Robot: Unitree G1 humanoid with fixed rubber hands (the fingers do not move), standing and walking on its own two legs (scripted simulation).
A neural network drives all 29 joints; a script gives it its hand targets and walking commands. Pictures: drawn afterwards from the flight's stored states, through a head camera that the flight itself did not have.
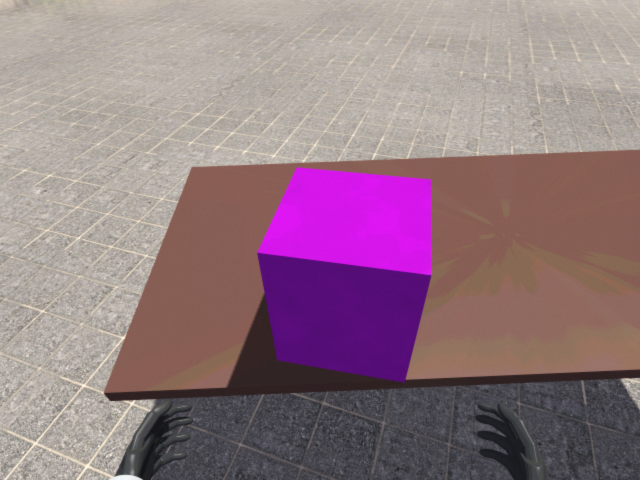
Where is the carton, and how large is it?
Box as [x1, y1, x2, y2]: [257, 167, 430, 382]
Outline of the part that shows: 297,167 257,252 277,359 404,382 430,278 430,179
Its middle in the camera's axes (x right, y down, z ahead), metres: +0.05 +0.05 +0.62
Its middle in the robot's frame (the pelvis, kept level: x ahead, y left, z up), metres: +0.45 -0.02 +0.02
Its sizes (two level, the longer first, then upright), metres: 0.210 0.200 0.250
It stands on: a table, 0.66 m high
